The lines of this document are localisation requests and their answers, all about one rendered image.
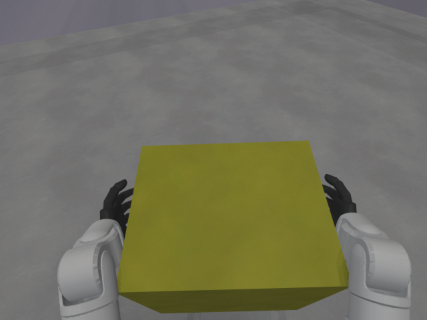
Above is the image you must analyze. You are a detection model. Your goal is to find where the robot left forearm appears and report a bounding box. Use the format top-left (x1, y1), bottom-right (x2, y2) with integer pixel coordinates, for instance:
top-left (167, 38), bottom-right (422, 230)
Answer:
top-left (57, 219), bottom-right (124, 320)

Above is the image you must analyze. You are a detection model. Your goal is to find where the right robot hand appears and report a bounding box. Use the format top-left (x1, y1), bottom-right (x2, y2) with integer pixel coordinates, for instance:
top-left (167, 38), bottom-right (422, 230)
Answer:
top-left (322, 174), bottom-right (357, 228)

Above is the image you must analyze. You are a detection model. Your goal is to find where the robot right forearm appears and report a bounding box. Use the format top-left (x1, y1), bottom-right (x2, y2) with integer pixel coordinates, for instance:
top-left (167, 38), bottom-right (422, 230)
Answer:
top-left (336, 213), bottom-right (412, 320)

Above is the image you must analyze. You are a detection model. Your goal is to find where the left robot hand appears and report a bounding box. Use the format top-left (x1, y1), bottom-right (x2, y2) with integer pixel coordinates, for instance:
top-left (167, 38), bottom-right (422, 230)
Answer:
top-left (100, 179), bottom-right (134, 239)

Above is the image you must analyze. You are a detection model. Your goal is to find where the carton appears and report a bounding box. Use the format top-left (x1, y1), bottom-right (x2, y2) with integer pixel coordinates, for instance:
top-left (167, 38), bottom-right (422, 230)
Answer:
top-left (117, 141), bottom-right (349, 313)

